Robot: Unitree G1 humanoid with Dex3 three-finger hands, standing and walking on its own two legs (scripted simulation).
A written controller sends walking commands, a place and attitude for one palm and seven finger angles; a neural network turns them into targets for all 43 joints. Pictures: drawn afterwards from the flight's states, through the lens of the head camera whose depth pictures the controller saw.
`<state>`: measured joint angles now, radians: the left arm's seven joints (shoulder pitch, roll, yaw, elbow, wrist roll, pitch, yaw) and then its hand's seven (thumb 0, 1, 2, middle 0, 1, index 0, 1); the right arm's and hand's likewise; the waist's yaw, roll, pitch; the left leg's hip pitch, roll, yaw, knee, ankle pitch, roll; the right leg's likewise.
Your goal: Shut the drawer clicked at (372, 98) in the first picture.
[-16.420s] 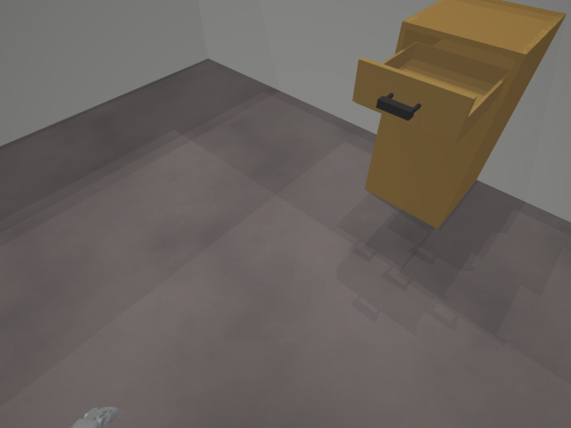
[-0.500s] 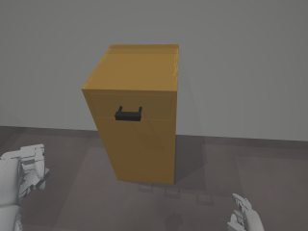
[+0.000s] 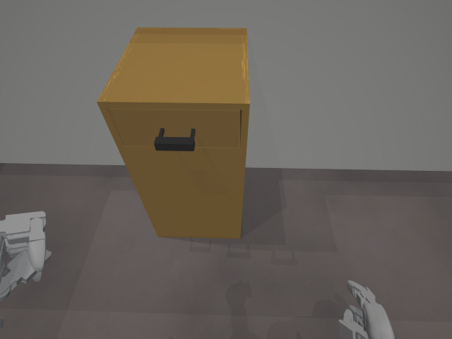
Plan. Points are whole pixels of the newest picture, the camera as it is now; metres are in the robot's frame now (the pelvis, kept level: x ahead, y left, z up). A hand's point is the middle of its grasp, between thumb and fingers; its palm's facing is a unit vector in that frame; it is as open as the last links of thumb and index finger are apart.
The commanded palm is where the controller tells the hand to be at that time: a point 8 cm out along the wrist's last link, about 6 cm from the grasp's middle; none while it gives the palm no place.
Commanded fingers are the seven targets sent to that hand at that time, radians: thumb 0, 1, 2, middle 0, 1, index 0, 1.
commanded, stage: step back with the hand held close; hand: left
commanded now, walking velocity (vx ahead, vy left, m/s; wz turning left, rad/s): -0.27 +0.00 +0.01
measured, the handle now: (176, 137) +0.62 +0.19 -0.06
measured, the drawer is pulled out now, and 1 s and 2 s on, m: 0.00 0.00 0.00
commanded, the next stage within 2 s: stop stepping back and stand still in 1.00 s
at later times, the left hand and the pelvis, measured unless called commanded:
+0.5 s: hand (0, 304) +0.13 +0.26 +0.16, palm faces +0.37 -0.82 -0.44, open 3.2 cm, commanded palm +0.07 +0.30 +0.18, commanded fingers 0.00 0.90 0.90 -1.40 -1.60 -1.40 -1.60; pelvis -0.06 +0.02 -0.01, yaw +1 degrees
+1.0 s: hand out of the picture +0.05 +0.24 +0.17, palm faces +0.28 -0.82 -0.50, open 3.2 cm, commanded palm -0.01 +0.29 +0.18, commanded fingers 0.00 0.90 0.90 -1.40 -1.60 -1.40 -1.60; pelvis -0.13 +0.01 -0.02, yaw +1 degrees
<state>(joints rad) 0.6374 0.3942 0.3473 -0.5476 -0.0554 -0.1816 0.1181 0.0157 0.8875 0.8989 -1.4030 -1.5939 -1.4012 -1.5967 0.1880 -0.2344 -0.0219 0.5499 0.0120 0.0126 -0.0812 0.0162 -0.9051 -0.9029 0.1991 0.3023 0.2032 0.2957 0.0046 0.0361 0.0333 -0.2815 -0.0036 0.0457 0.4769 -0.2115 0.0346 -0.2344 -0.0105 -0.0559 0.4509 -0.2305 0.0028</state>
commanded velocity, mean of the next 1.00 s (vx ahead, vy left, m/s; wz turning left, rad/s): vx -0.36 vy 0.00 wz -0.01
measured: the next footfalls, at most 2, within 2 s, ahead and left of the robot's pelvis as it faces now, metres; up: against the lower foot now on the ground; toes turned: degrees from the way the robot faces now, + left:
right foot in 0.72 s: -0.16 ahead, -0.11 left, +0.00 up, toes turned +4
right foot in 1.36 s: -0.20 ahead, -0.04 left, +0.00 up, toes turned -3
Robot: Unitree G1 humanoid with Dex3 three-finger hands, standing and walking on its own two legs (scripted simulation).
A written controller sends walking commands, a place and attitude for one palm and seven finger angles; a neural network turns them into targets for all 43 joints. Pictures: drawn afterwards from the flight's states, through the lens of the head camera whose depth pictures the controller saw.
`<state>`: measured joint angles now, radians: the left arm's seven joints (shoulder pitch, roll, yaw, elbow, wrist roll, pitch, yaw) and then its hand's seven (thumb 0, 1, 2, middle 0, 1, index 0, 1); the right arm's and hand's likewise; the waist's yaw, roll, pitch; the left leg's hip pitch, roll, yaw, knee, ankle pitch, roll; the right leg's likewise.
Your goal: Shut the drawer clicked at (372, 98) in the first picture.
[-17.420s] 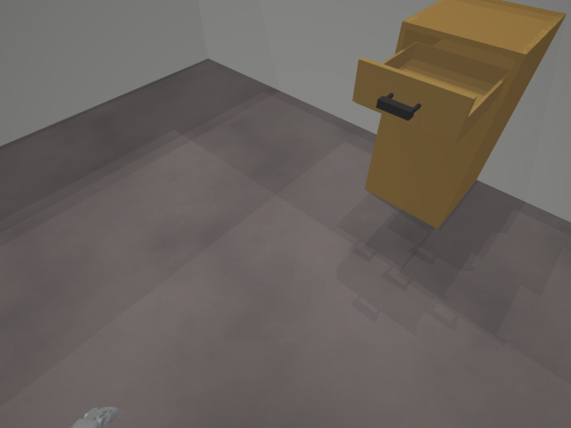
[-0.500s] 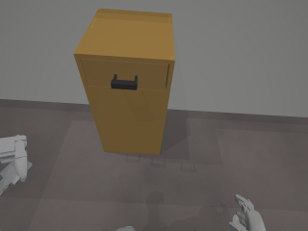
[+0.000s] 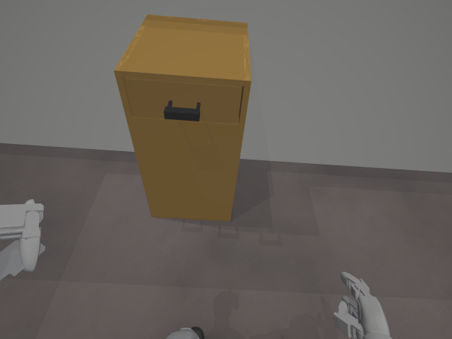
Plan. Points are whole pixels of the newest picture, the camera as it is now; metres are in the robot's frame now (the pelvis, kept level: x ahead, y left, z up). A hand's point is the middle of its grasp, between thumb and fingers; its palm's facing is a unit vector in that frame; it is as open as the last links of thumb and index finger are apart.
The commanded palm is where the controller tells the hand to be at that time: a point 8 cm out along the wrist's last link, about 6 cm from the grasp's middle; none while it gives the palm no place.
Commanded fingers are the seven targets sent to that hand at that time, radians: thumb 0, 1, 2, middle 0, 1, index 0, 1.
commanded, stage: stop stepping back and stand still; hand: left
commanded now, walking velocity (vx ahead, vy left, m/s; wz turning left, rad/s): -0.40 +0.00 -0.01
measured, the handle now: (183, 109) +0.76 +0.16 -0.05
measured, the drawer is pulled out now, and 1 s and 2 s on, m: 0.00 0.00 0.00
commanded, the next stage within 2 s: let the arm hang, fingers relaxed in 1.52 s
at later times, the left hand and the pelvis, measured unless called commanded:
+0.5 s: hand out of the picture +0.09 +0.33 +0.19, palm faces +0.41 -0.85 -0.34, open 3.2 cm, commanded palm +0.05 +0.36 +0.19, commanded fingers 0.00 0.90 0.90 -1.40 -1.60 -1.40 -1.60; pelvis -0.09 +0.08 -0.01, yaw -1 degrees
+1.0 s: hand out of the picture +0.06 +0.34 +0.18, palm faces +0.39 -0.85 -0.35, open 3.2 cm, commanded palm +0.00 +0.38 +0.19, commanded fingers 0.00 0.90 0.90 -1.40 -1.60 -1.40 -1.60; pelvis -0.14 +0.11 -0.01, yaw -3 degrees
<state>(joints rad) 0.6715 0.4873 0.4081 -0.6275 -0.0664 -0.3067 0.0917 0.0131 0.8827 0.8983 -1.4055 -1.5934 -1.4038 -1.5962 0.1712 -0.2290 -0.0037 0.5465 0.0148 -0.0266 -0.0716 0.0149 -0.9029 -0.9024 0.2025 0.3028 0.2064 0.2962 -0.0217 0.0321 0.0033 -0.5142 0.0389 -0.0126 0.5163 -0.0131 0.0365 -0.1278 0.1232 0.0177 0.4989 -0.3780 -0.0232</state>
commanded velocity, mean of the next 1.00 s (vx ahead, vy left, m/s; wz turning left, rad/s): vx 0.10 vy -0.10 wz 0.00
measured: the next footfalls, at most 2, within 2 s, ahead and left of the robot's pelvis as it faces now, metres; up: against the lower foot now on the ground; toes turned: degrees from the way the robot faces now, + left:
right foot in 0.36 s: -0.07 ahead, -0.05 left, +0.00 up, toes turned -4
left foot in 0.50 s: +0.02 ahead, +0.17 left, +0.00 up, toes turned -1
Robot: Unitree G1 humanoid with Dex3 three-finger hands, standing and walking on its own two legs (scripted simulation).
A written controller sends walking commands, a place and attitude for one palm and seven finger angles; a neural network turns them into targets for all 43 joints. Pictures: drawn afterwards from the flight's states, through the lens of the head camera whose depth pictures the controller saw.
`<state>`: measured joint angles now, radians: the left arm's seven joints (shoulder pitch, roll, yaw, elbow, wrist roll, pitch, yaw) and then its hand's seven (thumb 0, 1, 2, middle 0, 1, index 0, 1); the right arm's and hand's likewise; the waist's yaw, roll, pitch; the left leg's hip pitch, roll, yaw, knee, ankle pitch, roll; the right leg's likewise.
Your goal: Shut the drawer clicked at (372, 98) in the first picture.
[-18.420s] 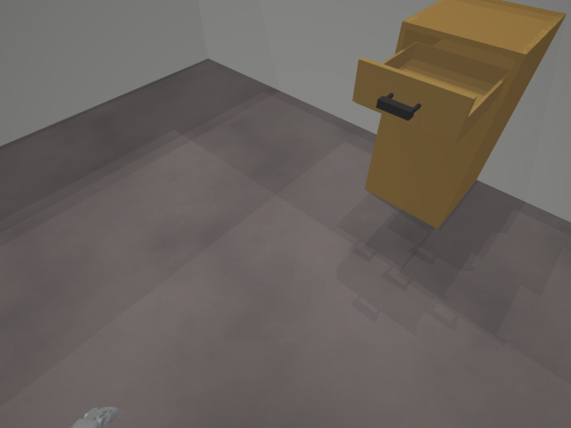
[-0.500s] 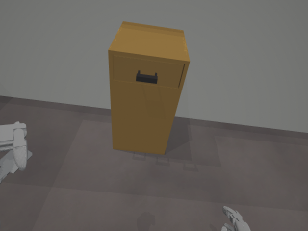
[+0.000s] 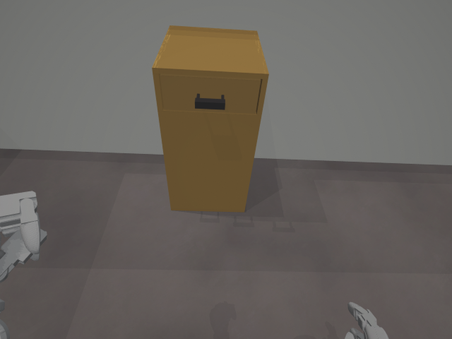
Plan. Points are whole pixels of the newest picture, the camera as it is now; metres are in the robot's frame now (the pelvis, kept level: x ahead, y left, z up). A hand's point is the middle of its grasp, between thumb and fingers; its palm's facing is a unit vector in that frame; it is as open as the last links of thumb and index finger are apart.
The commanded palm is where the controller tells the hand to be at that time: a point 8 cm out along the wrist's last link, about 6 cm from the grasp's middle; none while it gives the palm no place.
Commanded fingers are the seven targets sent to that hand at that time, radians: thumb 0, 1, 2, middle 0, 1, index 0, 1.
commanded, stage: stop stepping back and stand still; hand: left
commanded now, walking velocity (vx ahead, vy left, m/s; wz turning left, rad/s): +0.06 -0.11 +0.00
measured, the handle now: (210, 100) +0.90 +0.09 -0.04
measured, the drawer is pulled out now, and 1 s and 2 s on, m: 0.00 0.00 0.00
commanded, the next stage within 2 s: let the arm hang, fingers relaxed in 0.52 s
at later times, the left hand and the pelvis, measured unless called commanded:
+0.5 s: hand (67, 219) +0.22 +0.22 +0.18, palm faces +0.36 -0.80 -0.48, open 3.3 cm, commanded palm +0.15 +0.27 +0.20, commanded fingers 0.00 0.90 0.90 -1.40 -1.60 -1.40 -1.60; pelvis +0.02 -0.01 +0.02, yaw +1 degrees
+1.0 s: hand out of the picture +0.00 +0.21 -0.15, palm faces +0.07 -0.97 -0.22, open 3.5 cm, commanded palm none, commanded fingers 0.00 0.90 0.90 -0.60 -0.73 -0.60 -0.73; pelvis +0.01 +0.01 +0.02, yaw +3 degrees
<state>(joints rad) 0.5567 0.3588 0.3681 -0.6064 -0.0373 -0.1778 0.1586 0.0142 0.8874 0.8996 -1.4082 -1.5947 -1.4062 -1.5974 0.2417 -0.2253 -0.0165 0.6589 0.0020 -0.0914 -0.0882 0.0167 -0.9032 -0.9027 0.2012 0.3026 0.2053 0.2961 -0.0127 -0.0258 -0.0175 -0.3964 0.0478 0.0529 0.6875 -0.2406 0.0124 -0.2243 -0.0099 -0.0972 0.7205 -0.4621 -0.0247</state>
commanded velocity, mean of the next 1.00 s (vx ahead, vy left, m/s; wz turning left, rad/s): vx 0.00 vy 0.00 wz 0.00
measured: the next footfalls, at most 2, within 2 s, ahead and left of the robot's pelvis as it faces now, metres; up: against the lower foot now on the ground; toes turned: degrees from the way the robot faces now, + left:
none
